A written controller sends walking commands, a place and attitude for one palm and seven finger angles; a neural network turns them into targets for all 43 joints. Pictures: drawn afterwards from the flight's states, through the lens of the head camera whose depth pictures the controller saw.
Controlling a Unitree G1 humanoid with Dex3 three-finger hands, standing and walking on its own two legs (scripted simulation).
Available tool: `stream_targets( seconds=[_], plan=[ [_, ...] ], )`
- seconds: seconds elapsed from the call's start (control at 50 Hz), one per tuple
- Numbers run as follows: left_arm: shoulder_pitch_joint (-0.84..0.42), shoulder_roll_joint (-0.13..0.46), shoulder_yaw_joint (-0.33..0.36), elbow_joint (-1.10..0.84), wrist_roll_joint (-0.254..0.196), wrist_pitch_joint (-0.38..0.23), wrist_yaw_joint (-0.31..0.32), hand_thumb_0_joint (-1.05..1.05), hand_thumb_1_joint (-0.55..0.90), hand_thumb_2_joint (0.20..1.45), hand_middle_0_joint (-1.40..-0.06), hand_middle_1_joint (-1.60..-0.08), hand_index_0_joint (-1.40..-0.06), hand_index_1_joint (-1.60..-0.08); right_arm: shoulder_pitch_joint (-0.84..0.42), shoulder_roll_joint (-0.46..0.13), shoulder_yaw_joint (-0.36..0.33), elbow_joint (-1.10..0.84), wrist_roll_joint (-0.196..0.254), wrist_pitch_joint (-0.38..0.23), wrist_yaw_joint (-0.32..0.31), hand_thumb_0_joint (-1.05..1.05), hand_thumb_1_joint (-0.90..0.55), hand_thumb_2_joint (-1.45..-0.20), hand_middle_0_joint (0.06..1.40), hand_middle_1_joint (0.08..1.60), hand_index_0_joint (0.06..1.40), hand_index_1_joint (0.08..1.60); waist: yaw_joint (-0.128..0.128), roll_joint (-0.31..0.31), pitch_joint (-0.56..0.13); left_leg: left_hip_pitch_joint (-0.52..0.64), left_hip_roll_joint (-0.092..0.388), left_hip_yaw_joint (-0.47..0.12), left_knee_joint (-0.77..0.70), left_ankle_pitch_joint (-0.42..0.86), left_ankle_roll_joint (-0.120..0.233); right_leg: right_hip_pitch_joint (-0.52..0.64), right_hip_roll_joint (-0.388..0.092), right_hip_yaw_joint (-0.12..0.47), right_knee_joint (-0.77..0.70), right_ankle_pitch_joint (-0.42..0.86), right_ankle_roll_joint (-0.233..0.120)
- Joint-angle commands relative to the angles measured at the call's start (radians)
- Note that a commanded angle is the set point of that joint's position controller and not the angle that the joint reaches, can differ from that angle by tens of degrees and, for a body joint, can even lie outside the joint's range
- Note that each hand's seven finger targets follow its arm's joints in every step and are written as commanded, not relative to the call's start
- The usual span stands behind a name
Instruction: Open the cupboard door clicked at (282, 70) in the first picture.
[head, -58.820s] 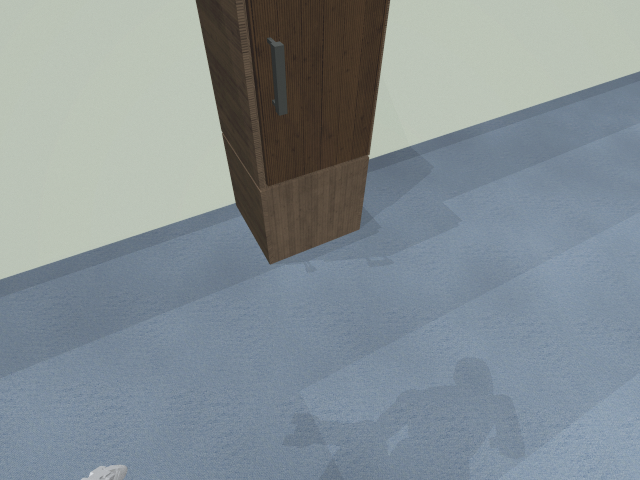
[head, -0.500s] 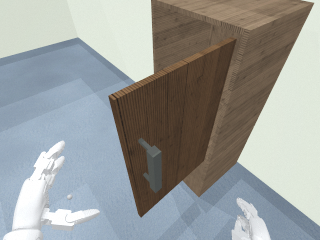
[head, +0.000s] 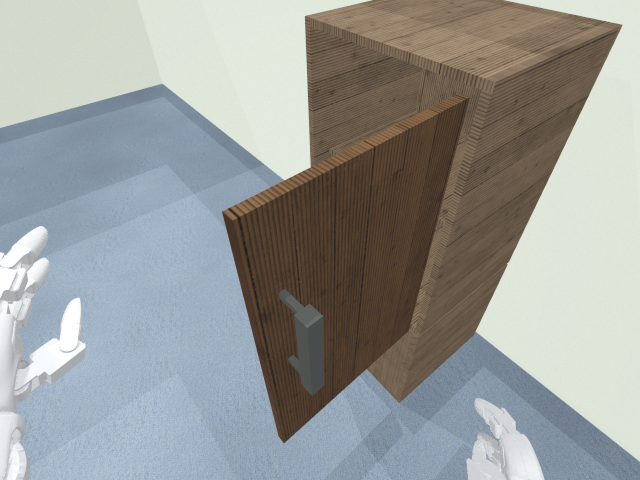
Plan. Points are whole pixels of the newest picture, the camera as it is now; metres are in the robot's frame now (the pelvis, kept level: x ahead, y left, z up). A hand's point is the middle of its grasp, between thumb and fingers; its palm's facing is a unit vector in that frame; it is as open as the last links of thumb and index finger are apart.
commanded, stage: draw the hand back to the body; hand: left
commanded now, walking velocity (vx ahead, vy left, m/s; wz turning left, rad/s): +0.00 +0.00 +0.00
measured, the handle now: (300, 343) +0.29 +0.07 +0.01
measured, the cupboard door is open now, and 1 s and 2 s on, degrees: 93 93 93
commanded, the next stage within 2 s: step back with the hand held close in 0.32 s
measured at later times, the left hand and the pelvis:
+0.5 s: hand (87, 344) +0.18 +0.25 +0.16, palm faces +0.45 -0.80 -0.40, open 7.4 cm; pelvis -0.01 -0.01 +0.00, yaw +0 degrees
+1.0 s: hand (42, 382) +0.15 +0.28 +0.15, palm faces +0.37 -0.78 -0.51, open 7.4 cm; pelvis -0.06 +0.02 -0.01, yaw -2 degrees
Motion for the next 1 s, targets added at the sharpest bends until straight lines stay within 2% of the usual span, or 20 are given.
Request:
stream_targets(
  seconds=[0.0, 0.12, 0.24, 0.34, 0.38, 0.4, 0.42, 0.44, 0.46, 0.48, 0.52, 0.56, 0.64, 0.7, 0.74, 0.76, 0.8, 0.86, 0.96, 0.98],
  plan=[
    [-0.074, 0.131, 0.070, -0.169, 0.000, -0.057, 0.008, 0.000, 0.900, 0.900, -0.200, -0.300, -0.200, -0.300, -0.128, -0.112, -0.048, -0.156, 0.001, -0.046, -0.003, 0.000, -0.900, -0.900, 0.200, 0.300, 0.200, 0.300, -0.014, -0.002, -0.029, -0.022, 0.050, -0.057, -0.091, 0.228, -0.021, 0.014, -0.023, 0.049, -0.071, 0.159, -0.001],
    [-0.090, 0.179, 0.110, -0.210, 0.004, -0.072, 0.015, 0.000, 0.900, 0.900, -0.200, -0.300, -0.200, -0.300, -0.136, -0.105, -0.049, -0.150, -0.005, -0.056, -0.007, 0.000, -0.900, -0.900, 0.200, 0.300, 0.200, 0.300, -0.003, 0.007, -0.075, -0.004, 0.040, -0.054, -0.091, 0.214, -0.016, 0.039, -0.024, 0.059, -0.080, 0.162, -0.004],
    [-0.089, 0.172, 0.109, -0.195, 0.003, -0.076, 0.014, 0.000, 0.900, 0.900, -0.200, -0.300, -0.200, -0.300, -0.139, -0.099, -0.049, -0.138, -0.004, -0.062, -0.008, 0.000, -0.900, -0.900, 0.200, 0.300, 0.200, 0.300, -0.006, 0.029, -0.050, 0.003, 0.037, -0.044, -0.088, 0.215, -0.015, 0.027, -0.025, 0.069, -0.097, 0.171, -0.004],
    [-0.086, 0.162, 0.100, -0.171, 0.000, -0.078, 0.011, 0.000, 0.900, 0.900, -0.200, -0.300, -0.200, -0.300, -0.143, -0.100, -0.052, -0.134, -0.004, -0.063, -0.006, 0.000, -0.900, -0.900, 0.200, 0.300, 0.200, 0.300, -0.007, -0.014, -0.032, 0.002, 0.038, -0.044, -0.094, 0.194, -0.012, 0.020, -0.025, 0.067, -0.109, 0.146, 0.000],
    [-0.093, 0.163, 0.097, -0.181, 0.000, -0.079, 0.009, 0.000, 0.900, 0.900, -0.200, -0.300, -0.200, -0.300, -0.146, -0.101, -0.053, -0.134, -0.004, -0.063, -0.006, 0.000, -0.900, -0.900, 0.200, 0.300, 0.200, 0.300, -0.006, 0.010, -0.042, 0.007, 0.037, -0.043, -0.092, 0.202, -0.012, 0.027, -0.028, 0.072, -0.108, 0.156, -0.001],
    [-0.086, 0.171, 0.107, -0.166, 0.000, -0.079, 0.010, 0.000, 0.900, 0.900, -0.200, -0.300, -0.200, -0.300, -0.145, -0.100, -0.053, -0.131, -0.005, -0.063, -0.008, 0.000, -0.900, -0.900, 0.200, 0.300, 0.200, 0.300, -0.004, -0.015, -0.039, 0.005, 0.037, -0.043, -0.091, 0.200, -0.010, 0.026, -0.027, 0.070, -0.111, 0.152, 0.001],
    [-0.172, 0.197, 0.119, -0.213, 0.000, -0.087, 0.013, 0.000, 0.900, 0.900, -0.200, -0.300, -0.200, -0.300, -0.153, -0.102, -0.054, -0.131, -0.004, -0.066, -0.009, 0.000, -0.900, -0.900, 0.200, 0.300, 0.200, 0.300, -0.008, -0.003, -0.069, 0.017, 0.033, -0.040, -0.088, 0.188, -0.008, 0.029, -0.030, 0.079, -0.116, 0.144, 0.003],
    [-0.238, 0.310, 0.244, -0.228, 0.009, -0.124, 0.020, 0.000, 0.900, 0.900, -0.200, -0.300, -0.200, -0.300, -0.126, -0.117, -0.054, -0.169, 0.012, -0.047, -0.012, 0.000, -0.900, -0.900, 0.200, 0.300, 0.200, 0.300, -0.052, -0.038, 0.033, -0.044, 0.050, -0.053, -0.050, 0.092, 0.007, -0.112, -0.078, 0.212, -0.182, 0.173, 0.003],
    [-0.240, 0.292, 0.226, -0.196, 0.017, -0.139, 0.015, 0.000, 0.900, 0.900, -0.200, -0.300, -0.200, -0.300, -0.117, -0.104, -0.054, -0.152, 0.009, -0.033, -0.013, 0.000, -0.900, -0.900, 0.200, 0.300, 0.200, 0.300, -0.057, -0.044, 0.038, -0.058, 0.040, -0.072, -0.026, 0.059, 0.005, -0.122, -0.105, 0.226, -0.199, 0.155, -0.004],
    [-0.112, 0.216, 0.174, -0.126, 0.019, -0.136, 0.007, 0.000, 0.900, 0.900, -0.200, -0.300, -0.200, -0.300, -0.118, -0.108, -0.060, -0.148, 0.002, -0.023, -0.013, 0.000, -0.900, -0.900, 0.200, 0.300, 0.200, 0.300, -0.059, -0.073, 0.004, -0.038, 0.043, -0.061, -0.009, 0.076, 0.005, -0.130, -0.116, 0.226, -0.196, 0.164, -0.003],
    [-0.034, 0.167, 0.123, -0.132, 0.022, -0.137, 0.000, 0.000, 0.900, 0.900, -0.200, -0.300, -0.200, -0.300, -0.117, -0.121, -0.068, -0.160, -0.001, -0.003, -0.006, 0.000, -0.900, -0.900, 0.200, 0.300, 0.200, 0.300, -0.061, -0.035, -0.061, -0.030, 0.054, -0.050, -0.018, 0.131, 0.002, -0.100, -0.117, 0.198, -0.156, 0.232, 0.003],
    [-0.005, 0.178, 0.130, -0.169, 0.023, -0.143, 0.005, 0.000, 0.900, 0.900, -0.200, -0.300, -0.200, -0.300, -0.123, -0.128, -0.073, -0.171, 0.000, 0.009, -0.009, 0.000, -0.900, -0.900, 0.200, 0.300, 0.200, 0.300, -0.060, 0.009, -0.123, -0.029, 0.068, -0.053, -0.035, 0.219, 0.000, -0.047, -0.111, 0.164, -0.092, 0.356, 0.007],
    [0.047, 0.226, 0.182, -0.205, 0.020, -0.133, 0.019, 0.000, 0.900, 0.900, -0.200, -0.300, -0.200, -0.300, -0.117, -0.124, -0.085, -0.203, 0.006, 0.045, -0.015, 0.000, -0.900, -0.900, 0.200, 0.300, 0.200, 0.300, -0.062, -0.070, -0.181, -0.058, 0.090, -0.054, -0.029, 0.317, -0.004, -0.011, -0.099, 0.150, -0.015, 0.484, 0.016],
    [0.073, 0.250, 0.212, -0.240, 0.019, -0.134, 0.029, 0.000, 0.900, 0.900, -0.200, -0.300, -0.200, -0.300, -0.119, -0.117, -0.090, -0.221, 0.011, 0.061, -0.021, 0.000, -0.900, -0.900, 0.200, 0.300, 0.200, 0.300, -0.063, -0.055, -0.194, -0.097, 0.093, -0.059, -0.019, 0.335, -0.006, 0.003, -0.103, 0.154, 0.023, 0.513, 0.010],
    [0.092, 0.249, 0.215, -0.249, 0.020, -0.135, 0.034, 0.000, 0.900, 0.900, -0.200, -0.300, -0.200, -0.300, -0.118, -0.117, -0.092, -0.228, 0.012, 0.066, -0.023, 0.000, -0.900, -0.900, 0.200, 0.300, 0.200, 0.300, -0.064, -0.042, -0.180, -0.134, 0.097, -0.067, -0.022, 0.296, -0.003, -0.009, -0.100, 0.160, 0.035, 0.475, 0.010],
    [0.090, 0.261, 0.228, -0.270, 0.021, -0.140, 0.037, 0.000, 0.900, 0.900, -0.200, -0.300, -0.200, -0.300, -0.122, -0.122, -0.093, -0.231, 0.010, 0.066, -0.025, 0.000, -0.900, -0.900, 0.200, 0.300, 0.200, 0.300, -0.061, -0.001, -0.184, -0.162, 0.100, -0.078, -0.029, 0.286, 0.000, 0.008, -0.101, 0.159, 0.049, 0.467, 0.010],
    [0.109, 0.250, 0.224, -0.270, 0.024, -0.142, 0.041, 0.000, 0.900, 0.900, -0.200, -0.300, -0.200, -0.300, -0.113, -0.118, -0.093, -0.236, 0.010, 0.063, -0.026, 0.000, -0.900, -0.900, 0.200, 0.300, 0.200, 0.300, -0.061, -0.010, -0.167, -0.201, 0.110, -0.090, -0.044, 0.228, 0.006, -0.003, -0.086, 0.158, 0.066, 0.400, 0.013],
    [0.103, 0.240, 0.222, -0.294, 0.032, -0.151, 0.044, 0.000, 0.900, 0.900, -0.200, -0.300, -0.200, -0.300, -0.108, -0.130, -0.094, -0.242, 0.007, 0.050, -0.027, 0.000, -0.900, -0.900, 0.200, 0.300, 0.200, 0.300, -0.060, 0.044, -0.143, -0.318, 0.136, -0.127, -0.096, 0.096, 0.029, 0.036, -0.060, 0.144, 0.121, 0.303, 0.022],
    [0.051, 0.213, 0.221, -0.303, 0.061, -0.164, 0.058, 0.000, 0.900, 0.900, -0.200, -0.300, -0.200, -0.300, -0.081, -0.143, -0.096, -0.251, -0.008, 0.023, -0.034, 0.000, -0.900, -0.900, 0.200, 0.300, 0.200, 0.300, -0.067, 0.076, -0.060, -0.617, 0.195, -0.205, -0.195, -0.315, 0.074, 0.131, -0.017, 0.117, 0.270, 0.134, 0.032],
    [0.030, 0.202, 0.212, -0.312, 0.071, -0.167, 0.062, 0.000, 0.900, 0.900, -0.200, -0.300, -0.200, -0.300, -0.075, -0.137, -0.095, -0.249, -0.018, 0.017, -0.037, 0.000, -0.900, -0.900, 0.200, 0.300, 0.200, 0.300, -0.073, 0.061, -0.039, -0.646, 0.207, -0.213, -0.203, -0.372, 0.080, 0.122, -0.010, 0.109, 0.296, 0.101, 0.033]
  ],
)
